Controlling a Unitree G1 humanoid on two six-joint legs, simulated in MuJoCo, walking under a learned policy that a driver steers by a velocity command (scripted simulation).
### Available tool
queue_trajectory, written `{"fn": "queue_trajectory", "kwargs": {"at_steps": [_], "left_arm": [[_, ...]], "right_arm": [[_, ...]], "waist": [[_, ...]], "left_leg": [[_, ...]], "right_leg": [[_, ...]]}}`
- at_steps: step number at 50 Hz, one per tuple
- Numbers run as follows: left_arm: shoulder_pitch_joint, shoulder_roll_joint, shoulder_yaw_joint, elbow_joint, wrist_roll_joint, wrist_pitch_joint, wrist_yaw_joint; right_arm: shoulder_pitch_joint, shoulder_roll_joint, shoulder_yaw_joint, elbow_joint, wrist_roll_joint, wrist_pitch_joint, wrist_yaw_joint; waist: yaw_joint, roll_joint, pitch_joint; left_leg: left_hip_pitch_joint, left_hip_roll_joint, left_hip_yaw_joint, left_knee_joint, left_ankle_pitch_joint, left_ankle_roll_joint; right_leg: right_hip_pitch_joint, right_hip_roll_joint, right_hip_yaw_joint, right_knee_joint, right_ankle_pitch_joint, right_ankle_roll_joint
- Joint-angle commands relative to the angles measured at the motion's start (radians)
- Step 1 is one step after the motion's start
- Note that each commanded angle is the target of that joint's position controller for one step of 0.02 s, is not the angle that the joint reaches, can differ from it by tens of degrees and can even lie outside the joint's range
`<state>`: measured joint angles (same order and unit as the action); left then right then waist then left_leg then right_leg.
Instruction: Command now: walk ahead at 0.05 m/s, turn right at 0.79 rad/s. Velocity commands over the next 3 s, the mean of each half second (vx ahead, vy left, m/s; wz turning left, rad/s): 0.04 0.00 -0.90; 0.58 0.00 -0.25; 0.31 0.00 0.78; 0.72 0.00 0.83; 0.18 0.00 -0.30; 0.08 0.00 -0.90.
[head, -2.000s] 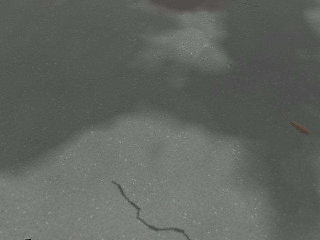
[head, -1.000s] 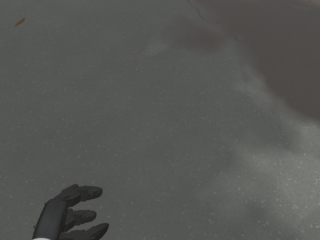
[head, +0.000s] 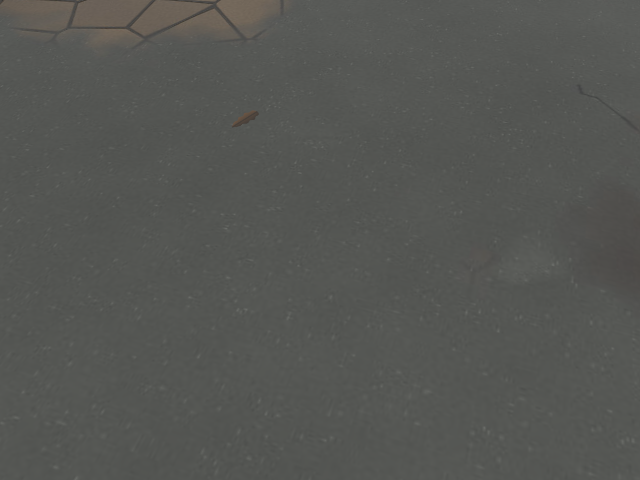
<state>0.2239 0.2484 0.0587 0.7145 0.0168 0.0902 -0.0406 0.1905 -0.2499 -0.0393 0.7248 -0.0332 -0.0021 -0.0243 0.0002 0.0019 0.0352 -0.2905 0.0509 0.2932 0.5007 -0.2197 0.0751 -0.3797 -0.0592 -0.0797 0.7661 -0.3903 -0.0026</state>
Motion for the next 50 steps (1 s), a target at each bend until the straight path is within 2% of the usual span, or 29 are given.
{"fn": "queue_trajectory", "kwargs": {"at_steps": [1, 2, 3, 4, 5, 7, 8, 9, 12, 18, 22, 23, 24, 25, 26, 27, 28, 30, 33, 38, 40, 42, 44, 45, 46, 47, 48, 49, 50], "left_arm": [[0.016, 0.068, 0.021, -0.091, -0.008, -0.022, -0.008], [0.069, 0.103, 0.031, -0.073, -0.004, -0.033, -0.001], [0.109, 0.218, 0.056, -0.072, 0.006, -0.045, 0.018], [0.141, 0.326, 0.089, -0.08, 0.012, -0.044, 0.028], [0.167, 0.279, 0.087, -0.076, 0.003, -0.04, 0.035], [0.028, 0.235, 0.072, -0.105, -0.004, -0.03, 0.046], [-0.02, 0.214, 0.067, -0.124, -0.014, -0.029, 0.049], [-0.035, 0.196, 0.061, -0.132, -0.016, -0.03, 0.046], [0.018, 0.215, 0.07, -0.122, -0.016, -0.036, 0.039], [0.032, 0.255, 0.087, -0.13, 0.0, -0.03, 0.031], [-0.031, 0.261, 0.092, -0.144, -0.002, -0.032, 0.019], [-0.06, 0.257, 0.093, -0.152, -0.008, -0.033, 0.017], [-0.093, 0.227, 0.085, -0.167, -0.013, -0.035, 0.017], [-0.066, 0.133, 0.059, -0.195, -0.02, -0.04, 0.019], [-0.074, 0.168, 0.057, -0.193, 0.018, -0.046, 0.023], [-0.105, 0.225, 0.068, -0.188, 0.035, -0.052, 0.018], [-0.096, 0.222, 0.068, -0.174, 0.03, -0.058, 0.003], [-0.022, 0.188, 0.054, -0.132, 0.032, -0.063, -0.029], [-0.05, 0.149, 0.034, -0.128, 0.026, -0.073, -0.04], [-0.148, 0.159, 0.025, -0.137, 0.025, -0.086, -0.036], [-0.204, 0.15, 0.011, -0.152, 0.03, -0.095, -0.043], [-0.277, 0.127, -0.006, -0.173, 0.018, -0.109, -0.049], [-0.271, 0.104, -0.017, -0.166, 0.014, -0.122, -0.043], [-0.225, 0.103, -0.017, -0.157, 0.015, -0.131, -0.03], [-0.118, 0.106, -0.012, -0.126, 0.015, -0.144, -0.009], [0.02, 0.147, 0.005, -0.08, 0.03, -0.159, 0.015], [0.179, 0.229, 0.026, -0.075, 0.057, -0.169, 0.038], [0.24, 0.358, 0.049, -0.08, 0.063, -0.16, 0.056], [0.225, 0.303, 0.04, -0.076, 0.039, -0.154, 0.058]], "right_arm": [[0.035, -0.158, -0.051, -0.042, 0.01, 0.005, 0.002], [0.065, -0.153, -0.057, -0.031, 0.009, 0.009, 0.006], [0.09, -0.107, -0.05, -0.05, 0.004, 0.018, 0.013], [-0.037, -0.083, -0.035, -0.133, 0.008, 0.032, 0.005], [-0.067, -0.103, -0.034, -0.131, -0.001, 0.041, 0.005], [-0.035, -0.101, -0.034, -0.11, 0.018, 0.026, 0.008], [-0.03, -0.119, -0.039, -0.107, 0.004, 0.021, 0.008], [-0.016, -0.122, -0.04, -0.097, -0.005, 0.02, 0.009], [-0.033, -0.104, -0.029, -0.108, 0.008, 0.028, 0.011], [-0.085, -0.113, -0.015, -0.137, 0.015, 0.021, 0.007], [-0.031, -0.132, -0.016, -0.133, 0.028, 0.007, -0.002], [0.026, -0.134, -0.016, -0.119, 0.025, 0.0, -0.004], [0.085, -0.157, -0.024, -0.105, 0.02, -0.006, -0.012], [0.145, -0.279, -0.05, -0.11, 0.01, -0.006, -0.019], [0.09, -0.337, -0.068, -0.114, -0.011, -0.004, -0.013], [0.046, -0.261, -0.053, -0.122, -0.011, -0.005, -0.009], [0.018, -0.209, -0.038, -0.122, -0.004, -0.008, -0.003], [0.019, -0.178, -0.028, -0.111, 0.003, -0.026, 0.005], [0.109, -0.176, -0.034, -0.067, 0.004, -0.061, 0.025], [0.204, -0.2, -0.049, -0.016, 0.014, -0.09, 0.031], [0.225, -0.195, -0.049, 0.006, 0.023, -0.09, 0.034], [0.241, -0.199, -0.05, 0.018, 0.02, -0.089, 0.037], [0.257, -0.214, -0.056, 0.043, 0.009, -0.079, 0.04], [0.274, -0.226, -0.06, 0.062, 0.01, -0.072, 0.04], [0.267, -0.226, -0.061, 0.075, 0.017, -0.068, 0.04], [0.271, -0.206, -0.055, 0.08, 0.029, -0.073, 0.043], [0.228, -0.159, -0.041, 0.037, 0.041, -0.079, 0.046], [0.247, -0.031, -0.012, -0.032, 0.055, -0.078, 0.038], [0.241, -0.141, -0.039, -0.006, 0.033, -0.054, 0.021]], "waist": [[0.004, 0.089, -0.103], [0.023, 0.0, -0.094], [0.016, -0.253, -0.06], [0.061, -0.353, 0.011], [0.07, -0.167, -0.016], [0.0, -0.109, -0.028], [-0.009, -0.118, -0.05], [-0.011, -0.114, -0.088], [0.012, -0.076, -0.115], [0.047, -0.124, -0.108], [0.014, -0.152, -0.106], [-0.023, -0.13, -0.14], [-0.069, -0.043, -0.136], [-0.076, 0.215, -0.164], [-0.06, 0.265, -0.072], [-0.031, 0.158, -0.026], [-0.015, 0.129, -0.005], [0.003, 0.145, -0.021], [-0.025, 0.113, 0.005], [-0.063, 0.121, 0.035], [-0.063, 0.131, 0.043], [-0.088, 0.152, 0.061], [-0.086, 0.149, 0.089], [-0.065, 0.154, 0.081], [-0.005, 0.128, 0.041], [0.056, 0.07, -0.07], [0.144, -0.022, -0.224], [0.128, -0.296, -0.328], [0.118, -0.157, -0.303]], "left_leg": [[0.094, 0.284, -0.141, -0.048, 0.156, 0.056], [0.03, 0.241, -0.102, 0.07, 0.054, -0.017], [-0.181, 0.122, -0.024, 0.335, -0.252, -0.102], [-0.41, -0.049, -0.16, 0.494, -0.463, -0.147], [-0.435, -0.02, -0.272, 0.611, -0.412, -0.152], [-0.411, -0.011, -0.326, 0.6, -0.223, -0.141], [-0.398, -0.017, -0.322, 0.602, -0.176, -0.14], [-0.37, -0.028, -0.318, 0.616, -0.156, -0.142], [-0.357, -0.044, -0.33, 0.537, -0.156, -0.148], [-0.261, -0.093, -0.363, 0.319, -0.161, -0.122], [-0.077, -0.129, -0.375, 0.131, -0.155, -0.093], [0.058, -0.128, -0.373, 0.017, -0.13, -0.086], [0.241, -0.056, -0.434, -0.15, -0.161, -0.065], [0.42, 0.239, -0.758, -0.294, -0.506, 0.007], [0.313, 0.351, -0.987, -0.4, -0.673, 0.059], [0.218, 0.33, -0.925, -0.365, -0.664, 0.067], [0.169, 0.268, -0.819, -0.359, -0.597, 0.052], [0.156, 0.175, -0.654, -0.361, -0.475, 0.03], [0.165, 0.156, -0.588, -0.379, -0.414, 0.038], [0.257, 0.194, -0.54, -0.415, -0.345, 0.08], [0.23, 0.185, -0.517, -0.426, -0.304, 0.096], [0.152, 0.168, -0.504, -0.436, -0.256, 0.101], [0.101, 0.153, -0.482, -0.38, -0.057, 0.105], [0.099, 0.162, -0.492, -0.312, 0.14, 0.108], [0.091, 0.144, -0.475, -0.191, 0.355, 0.087], [0.043, 0.076, -0.416, 0.015, 0.47, 0.051], [-0.117, 0.007, -0.376, 0.296, 0.215, 0.012], [-0.402, -0.116, -0.274, 0.592, -0.369, -0.023], [-0.396, -0.065, -0.363, 0.709, -0.328, -0.004]], "right_leg": [[0.107, 0.036, -0.039, -0.203, 0.043, -0.032], [0.186, 0.023, 0.048, -0.34, 0.129, -0.058], [0.27, -0.197, 0.382, -0.464, 0.347, -0.119], [0.253, -0.319, 0.638, -0.454, 0.676, -0.281], [0.297, -0.284, 0.534, -0.426, 0.699, -0.305], [0.262, -0.158, 0.407, -0.417, 0.601, -0.244], [0.27, -0.125, 0.384, -0.406, 0.63, -0.229], [0.277, -0.104, 0.367, -0.39, 0.692, -0.226], [0.303, -0.088, 0.401, -0.368, 0.697, -0.227], [0.258, -0.067, 0.55, -0.344, 0.548, -0.227], [0.181, -0.028, 0.641, -0.316, 0.562, -0.176], [0.107, 0.01, 0.644, -0.313, 0.297, -0.151], [-0.063, 0.085, 0.591, -0.256, -0.067, -0.106], [-0.291, 0.226, 0.385, -0.006, -0.355, -0.043], [-0.408, 0.245, 0.256, 0.202, -0.177, -0.03], [-0.393, 0.144, 0.252, 0.287, -0.056, -0.03], [-0.375, 0.131, 0.24, 0.317, 0.016, -0.024], [-0.34, 0.124, 0.202, 0.397, 0.102, -0.005], [-0.376, 0.123, 0.222, 0.39, 0.19, -0.002], [-0.449, 0.105, 0.226, 0.23, 0.236, 0.025], [-0.384, 0.046, 0.136, 0.087, 0.242, 0.034], [-0.249, 0.025, 0.07, -0.066, 0.211, 0.033], [-0.096, 0.065, 0.037, -0.19, 0.121, 0.017], [-0.017, 0.094, 0.018, -0.23, 0.107, 0.007], [0.121, 0.115, 0.021, -0.318, 0.185, -0.007], [0.344, 0.099, 0.049, -0.337, 0.245, -0.024], [0.579, -0.13, 0.263, -0.373, 0.079, -0.062], [0.746, -0.454, 0.631, -0.427, 0.271, -0.124], [0.621, -0.433, 0.631, -0.396, 0.454, -0.157]]}}
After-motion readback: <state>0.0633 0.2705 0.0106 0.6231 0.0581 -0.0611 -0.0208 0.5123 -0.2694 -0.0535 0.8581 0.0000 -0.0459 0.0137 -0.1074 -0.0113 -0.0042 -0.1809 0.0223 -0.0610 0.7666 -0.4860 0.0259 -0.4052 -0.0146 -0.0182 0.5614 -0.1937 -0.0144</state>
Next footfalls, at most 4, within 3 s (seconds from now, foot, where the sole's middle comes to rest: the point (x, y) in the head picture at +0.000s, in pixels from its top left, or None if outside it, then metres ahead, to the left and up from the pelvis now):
0.04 right None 0.03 -0.11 -0.77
0.48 left None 0.14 0.06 -0.77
0.96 right None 0.16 -0.29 -0.77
1.40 left None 0.42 -0.19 -0.77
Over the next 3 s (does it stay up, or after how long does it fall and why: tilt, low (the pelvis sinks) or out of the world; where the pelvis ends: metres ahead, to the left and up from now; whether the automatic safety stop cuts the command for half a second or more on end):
stays up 0.82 -0.29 0.01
